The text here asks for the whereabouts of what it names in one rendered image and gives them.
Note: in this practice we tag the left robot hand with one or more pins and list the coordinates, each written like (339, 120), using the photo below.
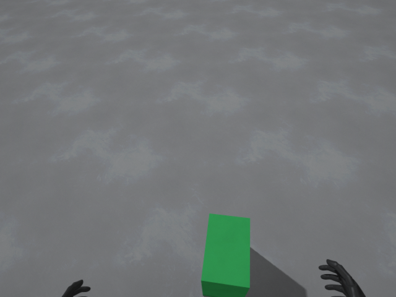
(75, 289)

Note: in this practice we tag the carton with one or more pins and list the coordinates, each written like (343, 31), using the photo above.
(226, 267)

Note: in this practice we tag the right robot hand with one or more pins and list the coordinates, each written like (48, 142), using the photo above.
(348, 286)

